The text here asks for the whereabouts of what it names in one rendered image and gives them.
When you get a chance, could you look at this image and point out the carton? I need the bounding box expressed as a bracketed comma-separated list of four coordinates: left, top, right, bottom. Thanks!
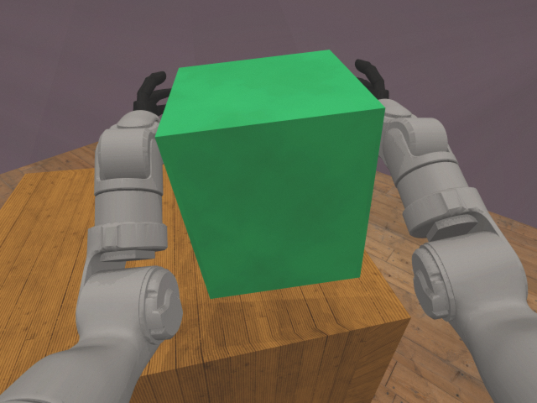
[155, 50, 385, 299]

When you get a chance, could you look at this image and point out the robot left upper arm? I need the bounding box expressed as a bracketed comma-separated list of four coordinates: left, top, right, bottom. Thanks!
[0, 265, 183, 403]

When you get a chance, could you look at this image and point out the pedestal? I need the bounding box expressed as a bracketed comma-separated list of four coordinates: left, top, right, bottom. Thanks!
[0, 164, 411, 403]

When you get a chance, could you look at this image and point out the left robot forearm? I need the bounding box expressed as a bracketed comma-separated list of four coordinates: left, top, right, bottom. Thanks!
[76, 110, 168, 336]

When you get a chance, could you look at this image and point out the robot left hand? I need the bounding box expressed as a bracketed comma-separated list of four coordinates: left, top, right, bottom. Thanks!
[133, 71, 172, 116]

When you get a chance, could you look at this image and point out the robot right hand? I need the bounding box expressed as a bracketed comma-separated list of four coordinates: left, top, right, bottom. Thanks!
[355, 60, 389, 100]

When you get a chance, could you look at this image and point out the robot right upper arm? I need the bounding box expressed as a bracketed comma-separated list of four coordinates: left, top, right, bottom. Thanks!
[412, 230, 537, 403]

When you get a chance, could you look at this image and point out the right robot forearm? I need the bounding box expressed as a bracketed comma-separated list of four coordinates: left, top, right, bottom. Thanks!
[378, 99, 528, 300]

